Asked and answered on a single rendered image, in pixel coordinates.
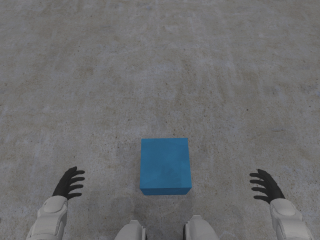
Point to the carton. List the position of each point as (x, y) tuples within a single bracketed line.
[(165, 166)]

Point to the left robot shin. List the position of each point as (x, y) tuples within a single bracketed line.
[(134, 222)]

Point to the robot shin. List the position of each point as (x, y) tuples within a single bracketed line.
[(196, 217), (134, 222)]

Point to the left robot forearm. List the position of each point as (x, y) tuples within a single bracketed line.
[(51, 220)]

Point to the right robot forearm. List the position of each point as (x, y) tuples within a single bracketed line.
[(287, 221)]

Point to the right robot hand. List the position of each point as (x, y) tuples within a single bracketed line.
[(271, 188)]

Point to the left robot hand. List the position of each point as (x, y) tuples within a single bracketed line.
[(63, 187)]

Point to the right robot shin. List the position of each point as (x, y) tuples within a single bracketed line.
[(196, 217)]

